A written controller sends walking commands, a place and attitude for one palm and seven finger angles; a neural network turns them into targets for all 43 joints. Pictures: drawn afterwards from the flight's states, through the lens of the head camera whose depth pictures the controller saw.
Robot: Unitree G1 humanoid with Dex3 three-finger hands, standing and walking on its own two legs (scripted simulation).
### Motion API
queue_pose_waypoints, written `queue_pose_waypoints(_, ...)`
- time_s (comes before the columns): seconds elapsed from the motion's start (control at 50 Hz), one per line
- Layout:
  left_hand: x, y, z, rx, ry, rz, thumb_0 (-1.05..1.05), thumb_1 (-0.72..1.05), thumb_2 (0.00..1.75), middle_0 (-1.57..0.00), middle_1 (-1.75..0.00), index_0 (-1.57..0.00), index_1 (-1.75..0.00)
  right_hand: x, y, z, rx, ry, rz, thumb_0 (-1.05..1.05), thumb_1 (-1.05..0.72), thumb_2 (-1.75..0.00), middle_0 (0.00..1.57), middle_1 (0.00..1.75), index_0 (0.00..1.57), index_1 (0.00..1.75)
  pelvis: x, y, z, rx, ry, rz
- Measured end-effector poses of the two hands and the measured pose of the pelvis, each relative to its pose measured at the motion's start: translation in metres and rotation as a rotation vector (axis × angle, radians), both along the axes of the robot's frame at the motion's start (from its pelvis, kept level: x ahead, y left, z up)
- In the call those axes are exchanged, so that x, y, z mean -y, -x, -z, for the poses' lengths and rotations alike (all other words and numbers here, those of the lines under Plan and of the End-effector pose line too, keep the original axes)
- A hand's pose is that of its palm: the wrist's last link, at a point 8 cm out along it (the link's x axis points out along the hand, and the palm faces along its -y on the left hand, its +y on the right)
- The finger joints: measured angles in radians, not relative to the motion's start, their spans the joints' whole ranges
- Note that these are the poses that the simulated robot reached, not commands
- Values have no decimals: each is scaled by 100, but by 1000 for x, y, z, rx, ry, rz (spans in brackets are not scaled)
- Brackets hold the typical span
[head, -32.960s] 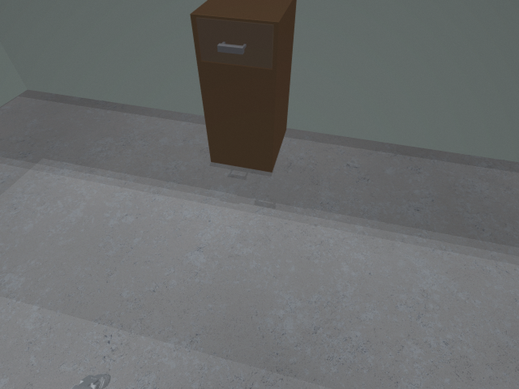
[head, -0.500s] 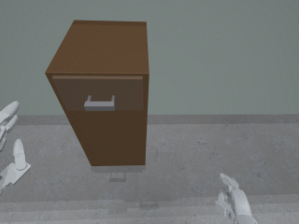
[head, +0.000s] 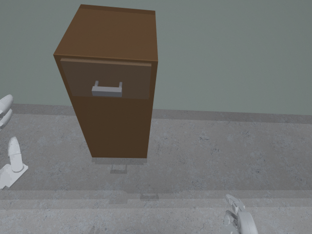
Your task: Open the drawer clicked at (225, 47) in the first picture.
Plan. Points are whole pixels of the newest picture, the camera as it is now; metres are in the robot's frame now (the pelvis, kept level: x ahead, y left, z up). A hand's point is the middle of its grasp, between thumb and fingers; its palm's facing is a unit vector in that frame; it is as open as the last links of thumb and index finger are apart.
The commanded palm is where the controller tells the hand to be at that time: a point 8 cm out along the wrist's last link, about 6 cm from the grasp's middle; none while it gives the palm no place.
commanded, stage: step back with the hand held close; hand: left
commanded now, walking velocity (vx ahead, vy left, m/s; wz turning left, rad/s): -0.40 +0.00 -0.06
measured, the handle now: (108, 87) +0.63 +0.22 -0.06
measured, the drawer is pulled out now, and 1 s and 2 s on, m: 0.02 0.02 0.02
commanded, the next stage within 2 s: stop stepping back and stand still in 0.10 s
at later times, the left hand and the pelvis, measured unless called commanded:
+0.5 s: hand out of the picture +0.06 +0.18 +0.16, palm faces +0.40 -0.80 -0.45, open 7.4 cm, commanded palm +0.01 +0.21 +0.18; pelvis -0.13 -0.07 +0.01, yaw -1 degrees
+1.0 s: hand out of the picture +0.02 +0.19 +0.15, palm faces +0.42 -0.82 -0.40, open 7.4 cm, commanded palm -0.04 +0.23 +0.18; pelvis -0.16 -0.05 +0.00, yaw +0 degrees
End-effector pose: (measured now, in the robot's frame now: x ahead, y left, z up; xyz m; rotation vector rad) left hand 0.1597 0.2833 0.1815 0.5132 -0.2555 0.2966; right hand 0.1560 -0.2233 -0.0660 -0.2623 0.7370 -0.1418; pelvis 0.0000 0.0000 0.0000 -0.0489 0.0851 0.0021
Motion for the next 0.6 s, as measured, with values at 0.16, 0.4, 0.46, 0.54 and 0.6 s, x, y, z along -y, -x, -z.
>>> queue_pose_waypoints(0.16, 41, 34, -6, -4, 2, 93, 2, 89, 90, -21, -30, -21, -30, 5, 34, 1, 55, -56, -42, 1, -90, -90, 21, 30, 20, 30, 22, 53, 0, -29, -4, 40)
queue_pose_waypoints(0.4, 72, 129, -14, -73, -90, -9, 1, 88, 90, -21, -30, -22, -30, 86, 138, 14, -51, -51, 70, 1, -90, -90, 21, 30, 20, 30, 65, 113, -4, -7, -96, 60)
queue_pose_waypoints(0.46, 67, 138, -4, -66, -34, -85, 1, 88, 90, -21, -30, -22, -30, 103, 155, 14, -56, -22, 92, 1, -90, -90, 21, 30, 20, 30, 66, 120, -6, 6, -99, 40)
queue_pose_waypoints(0.54, 69, 143, 8, -39, 48, -110, 1, 88, 90, -21, -30, -21, -30, 112, 166, 13, -66, 10, 86, 1, -90, -90, 20, 30, 20, 29, 64, 133, -6, 27, -96, 6)
queue_pose_waypoints(0.6, 72, 150, 6, -8, 60, -75, 2, 88, 90, -21, -30, -21, -30, 107, 168, 6, -49, 20, 69, 1, -90, -90, 20, 30, 20, 29, 62, 142, -5, 38, -94, -5)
